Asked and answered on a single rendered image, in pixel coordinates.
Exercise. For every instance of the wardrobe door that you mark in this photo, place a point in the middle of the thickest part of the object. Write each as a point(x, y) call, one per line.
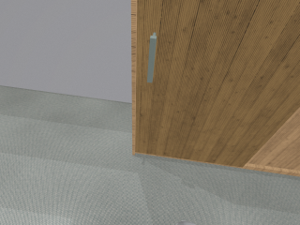
point(226, 77)
point(282, 150)

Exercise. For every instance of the handle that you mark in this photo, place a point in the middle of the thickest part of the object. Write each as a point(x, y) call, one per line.
point(151, 57)

